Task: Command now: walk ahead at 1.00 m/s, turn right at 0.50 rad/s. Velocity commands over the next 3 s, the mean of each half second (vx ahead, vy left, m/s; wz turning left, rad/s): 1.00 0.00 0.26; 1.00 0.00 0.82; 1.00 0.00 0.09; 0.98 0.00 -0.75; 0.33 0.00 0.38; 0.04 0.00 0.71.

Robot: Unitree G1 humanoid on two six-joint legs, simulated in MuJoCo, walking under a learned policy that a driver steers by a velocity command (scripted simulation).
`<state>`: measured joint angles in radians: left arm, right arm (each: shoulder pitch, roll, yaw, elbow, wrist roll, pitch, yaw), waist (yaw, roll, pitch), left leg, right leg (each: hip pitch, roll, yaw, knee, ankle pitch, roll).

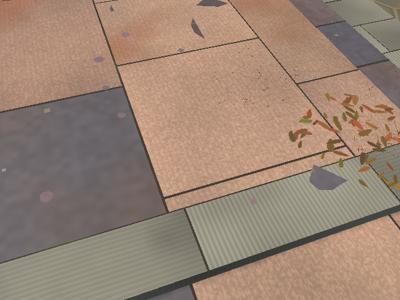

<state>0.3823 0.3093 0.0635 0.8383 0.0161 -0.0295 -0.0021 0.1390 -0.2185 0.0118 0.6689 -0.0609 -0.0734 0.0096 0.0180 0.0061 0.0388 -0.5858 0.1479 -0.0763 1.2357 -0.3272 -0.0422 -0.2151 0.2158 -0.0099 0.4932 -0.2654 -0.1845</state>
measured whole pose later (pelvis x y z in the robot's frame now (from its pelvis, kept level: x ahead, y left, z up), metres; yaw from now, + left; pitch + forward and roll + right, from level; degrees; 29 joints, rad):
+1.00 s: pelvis +0.96 +0.21 +0.04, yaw +36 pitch +1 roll -2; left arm 0.51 0.27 0.05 0.90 0.03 -0.08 0.02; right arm 0.00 -0.29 -0.03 0.58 -0.03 -0.03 0.07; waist 0.04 0.03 0.02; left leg -0.59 -0.05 0.12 0.66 -0.09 0.20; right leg 0.23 -0.08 -0.29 0.49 -0.41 0.05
